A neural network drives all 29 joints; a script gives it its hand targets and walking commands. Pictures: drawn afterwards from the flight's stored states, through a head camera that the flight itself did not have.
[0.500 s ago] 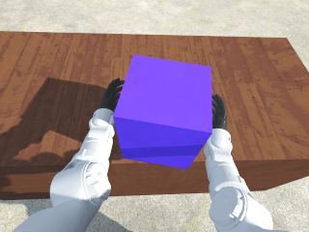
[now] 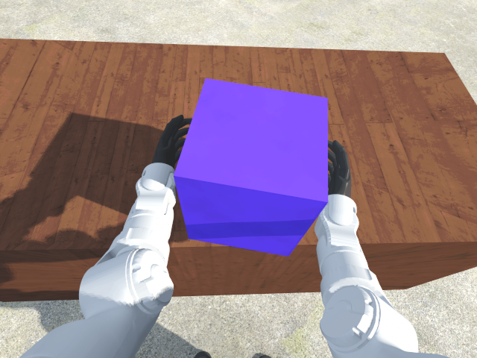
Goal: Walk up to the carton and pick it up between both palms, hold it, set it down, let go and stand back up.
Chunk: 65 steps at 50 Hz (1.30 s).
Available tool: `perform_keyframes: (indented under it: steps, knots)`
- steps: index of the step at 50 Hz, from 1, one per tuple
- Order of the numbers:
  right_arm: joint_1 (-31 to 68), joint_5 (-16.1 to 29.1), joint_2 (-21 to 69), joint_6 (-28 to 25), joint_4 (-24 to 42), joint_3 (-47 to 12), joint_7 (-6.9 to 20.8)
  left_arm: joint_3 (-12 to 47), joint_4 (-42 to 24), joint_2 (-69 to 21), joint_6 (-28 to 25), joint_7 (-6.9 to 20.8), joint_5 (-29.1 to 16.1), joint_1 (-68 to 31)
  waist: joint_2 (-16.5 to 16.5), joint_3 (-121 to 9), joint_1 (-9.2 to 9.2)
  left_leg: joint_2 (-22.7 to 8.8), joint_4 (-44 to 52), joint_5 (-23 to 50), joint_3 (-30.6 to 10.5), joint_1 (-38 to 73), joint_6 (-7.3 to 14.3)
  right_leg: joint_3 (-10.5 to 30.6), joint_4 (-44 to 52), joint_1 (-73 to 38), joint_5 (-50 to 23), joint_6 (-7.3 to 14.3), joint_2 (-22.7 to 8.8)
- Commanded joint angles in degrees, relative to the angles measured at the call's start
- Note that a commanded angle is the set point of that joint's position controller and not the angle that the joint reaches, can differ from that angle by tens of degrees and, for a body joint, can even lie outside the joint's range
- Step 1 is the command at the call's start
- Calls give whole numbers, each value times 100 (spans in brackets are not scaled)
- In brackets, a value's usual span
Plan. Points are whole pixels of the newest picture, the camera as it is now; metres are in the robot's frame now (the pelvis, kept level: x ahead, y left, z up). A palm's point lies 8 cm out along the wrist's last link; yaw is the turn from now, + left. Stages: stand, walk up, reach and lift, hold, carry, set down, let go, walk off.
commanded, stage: set down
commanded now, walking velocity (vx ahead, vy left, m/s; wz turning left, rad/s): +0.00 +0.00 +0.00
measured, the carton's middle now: (250, 175) +0.43 +0.00 -0.02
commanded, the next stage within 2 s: none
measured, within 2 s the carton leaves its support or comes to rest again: neither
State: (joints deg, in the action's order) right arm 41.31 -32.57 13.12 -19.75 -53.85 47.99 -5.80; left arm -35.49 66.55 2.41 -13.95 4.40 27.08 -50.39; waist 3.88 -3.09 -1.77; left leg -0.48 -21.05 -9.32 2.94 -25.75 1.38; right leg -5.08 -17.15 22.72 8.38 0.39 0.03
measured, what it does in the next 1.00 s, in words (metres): stands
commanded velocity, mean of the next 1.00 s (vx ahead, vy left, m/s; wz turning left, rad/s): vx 0.00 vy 0.00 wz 0.00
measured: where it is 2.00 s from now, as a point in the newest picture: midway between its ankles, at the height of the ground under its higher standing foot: outside the picture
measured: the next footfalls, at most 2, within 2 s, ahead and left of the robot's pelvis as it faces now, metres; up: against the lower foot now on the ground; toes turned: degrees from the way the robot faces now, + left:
none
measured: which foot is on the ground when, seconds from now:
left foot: down 0.00-1.00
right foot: down 0.00-1.00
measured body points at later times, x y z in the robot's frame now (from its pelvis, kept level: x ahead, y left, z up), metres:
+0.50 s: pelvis +0.00 +0.00 +0.00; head +0.09 +0.04 +0.44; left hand +0.45 +0.15 +0.01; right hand +0.40 -0.15 +0.02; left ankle +0.00 +0.10 -0.74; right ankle -0.02 -0.11 -0.74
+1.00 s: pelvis -0.02 +0.01 -0.04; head +0.08 +0.05 +0.40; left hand +0.46 +0.21 +0.01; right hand +0.42 -0.21 +0.03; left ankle +0.00 +0.10 -0.74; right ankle -0.02 -0.11 -0.74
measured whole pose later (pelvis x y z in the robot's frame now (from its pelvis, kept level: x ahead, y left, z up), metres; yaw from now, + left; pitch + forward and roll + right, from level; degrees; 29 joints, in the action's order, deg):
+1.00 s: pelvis -0.02 +0.01 -0.04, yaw -2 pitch +25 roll -3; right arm 57.3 18.3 -11.2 -18.1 -83.5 1.6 -6.4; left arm 9.8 93.8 20.7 -21.1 0.8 -18.2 -62.9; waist 0.2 -15.5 -5.2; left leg -2.2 -42.8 -17.3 2.5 -50.7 1.4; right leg -5.2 -36.9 46.9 15.2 0.1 0.4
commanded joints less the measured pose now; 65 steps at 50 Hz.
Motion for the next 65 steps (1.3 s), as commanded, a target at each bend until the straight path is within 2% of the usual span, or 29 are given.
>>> perform_keyframes:
  steps: [1,5,11,14,18,21,24,25,26,27,28,30,32,33,36,39,40,44,46,48,49,52,54,57,59,60,62,63,65]
  knots:
    - [2728,-466,2367,-141,-478,-1543,770,945,-129,-2264,-188,353,252,-2872,-720,-2857,22,-100,-123,2090,163,1434,-300,-140,-171,-1126,-1301,-168,-7]
    - [2754,-539,2376,-148,-429,-1491,779,916,-62,-2264,-163,322,311,-2794,-734,-2918,71,-114,-204,2104,166,1526,-270,-145,-161,-930,-1166,-149,13]
    - [2611,-503,2328,-16,-492,-1418,746,767,9,-2075,-87,404,331,-2719,-606,-2472,-16,-78,-103,1614,177,1226,-186,-79,-191,-1105,-1010,-198,-37]
    - [2556,-547,2208,-11,-434,-1379,747,819,-110,-2049,-137,348,326,-2724,-736,-2754,28,-116,-149,1787,156,1521,-252,-123,-168,-829,-930,-173,17]
    - [2464,-405,1914,135,-395,-1432,746,623,-73,-1612,-93,317,312,-2655,-604,-2562,57,-84,-143,1707,173,1410,-155,-61,-187,-861,-918,-214,-14]
    - [2354,-338,1456,152,-401,-1300,615,656,-106,-1115,-129,239,122,-2729,-542,-2598,-58,-72,-147,1447,186,1218,-149,-3,-262,-915,-928,-247,-37]
    - [2046,337,-244,110,-627,-1266,215,850,-177,547,-215,-234,-476,-2604,-812,-2929,-160,-93,-350,1653,135,1238,-246,78,-413,-650,-1052,-185,16]
    - [2131,822,-651,81,-753,-1615,23,1277,-213,993,-257,-459,-928,-2695,-940,-3130,-216,-115,-518,1867,90,1214,-290,113,-500,-512,-1242,-144,63]
    - [2398,1333,-703,53,-869,-2041,-99,1642,-64,1145,-308,-596,-1383,-2904,-972,-3311,-166,-126,-677,1870,45,1002,-287,140,-592,-326,-1249,-97,69]
    - [2565,1691,-732,32,-1012,-2271,-202,1915,104,1190,-364,-667,-1727,-3090,-1045,-3498,-244,-140,-842,1896,-1,876,-315,157,-709,-157,-1376,-68,70]
    - [2635,2049,-869,25,-1188,-2588,-262,2053,465,1414,-442,-684,-2000,-3099,-996,-3704,-165,-102,-1029,1925,11,669,-291,222,-855,-192,-1563,-63,48]
    - [2931,2544,-1232,-53,-1239,-2930,-362,2443,968,1788,-679,-649,-2559,-3372,-1008,-4313,-245,-45,-1327,1842,-26,302,-337,276,-1206,-342,-1940,-119,24]
    - [3196,2919,-1588,-149,-1356,-3116,-410,2806,1283,1976,-895,-653,-2956,-3695,-1250,-4807,-303,-55,-1696,2198,-143,348,-486,203,-1552,-17,-2198,-128,61]
    - [3296,3079,-1798,-197,-1270,-3230,-409,2919,1455,2087,-977,-653,-3122,-3739,-1237,-5075,-289,-50,-1865,2416,-135,591,-531,170,-1586,203,-2218,-140,104]
    - [3472,3509,-2349,-270,-1650,-3494,-414,3272,1936,2198,-960,-572,-3416,-3744,-1280,-5035,-337,-94,-2278,3294,-247,1223,-697,16,-1663,983,-2323,-137,226]
    - [3623,4022,-2666,-310,-1971,-3900,-391,3531,2282,2352,-985,-483,-3715,-3720,-1069,-4845,-307,-47,-2409,3221,-235,857,-667,42,-1828,954,-2425,-151,223]
    - [3650,4194,-2769,-297,-2115,-4084,-365,3646,2438,2371,-976,-443,-3803,-3673,-985,-4709,-325,-53,-2368,3162,-269,768,-658,32,-1902,896,-2426,-185,228]
    - [3886,4802,-3093,-238,-2271,-4463,-202,4274,2203,2319,-1026,-372,-4276,-3989,-1283,-4599,-348,-121,-2301,2875,-349,916,-738,-77,-1880,1612,-1525,-71,240]
    - [4022,5039,-3207,-152,-2209,-4634,-99,4522,1984,2392,-1035,-348,-4541,-4152,-1282,-4720,-423,-147,-2363,2948,-398,1069,-740,-119,-1870,1894,-1393,-39,253]
    - [4070,5271,-3304,-53,-2020,-4801,19,4718,1584,2379,-1014,-334,-4686,-4273,-1493,-5021,-338,-171,-2377,3108,-392,1238,-804,-153,-1881,2053,-1339,-4,253]
    - [4042,5346,-3332,6,-1999,-4779,80,4844,1402,2332,-997,-333,-4768,-4348,-1659,-5205,-376,-190,-2343,2952,-422,1330,-837,-167,-1861,2238,-1095,28,244]
    - [4246,5466,-3500,251,-1749,-4882,175,4982,1180,2423,-771,-290,-4917,-4404,-1468,-5144,-420,-176,-2324,2598,-432,1260,-740,-137,-1819,2211,-1008,31,222]
    - [4320,5510,-3566,375,-1583,-4833,201,5063,839,2469,-660,-279,-4971,-4586,-1605,-5395,-409,-154,-2281,2532,-414,1229,-758,-148,-1827,2134,-1091,23,213]
    - [4500,5428,-3725,581,-1297,-4713,162,5058,877,2601,-392,-248,-5011,-4594,-1355,-5387,-448,-111,-2174,2087,-363,1074,-649,-100,-1766,1884,-980,2,196]
    - [4619,5390,-3640,808,-1316,-4743,100,5038,1129,2739,-241,-217,-5111,-4636,-969,-4916,-475,-34,-2059,1418,-301,521,-442,32,-1755,1503,-888,-48,102]
    - [4627,5432,-3591,921,-1259,-4824,70,5015,1207,2829,-174,-198,-5101,-4662,-899,-4799,-400,-8,-1935,1179,-277,353,-367,67,-1744,1295,-846,-80,63]
    - [4716,5349,-3602,1065,-1218,-4689,32,5032,1144,2898,-94,-217,-5122,-4849,-944,-4863,-426,-10,-1777,888,-259,284,-354,68,-1688,1226,-593,-63,59]
    - [4708,5349,-3557,1129,-1111,-4731,22,4957,1194,2962,-43,-226,-5084,-4829,-943,-4878,-354,7,-1740,889,-226,302,-326,100,-1657,1110,-642,-64,51]
    - [4720,5322,-3568,1271,-1061,-4704,-47,4914,1230,3038,89,-226,-5032,-4863,-1001,-4950,-378,38,-1606,970,-202,361,-327,141,-1568,732,-888,-81,40]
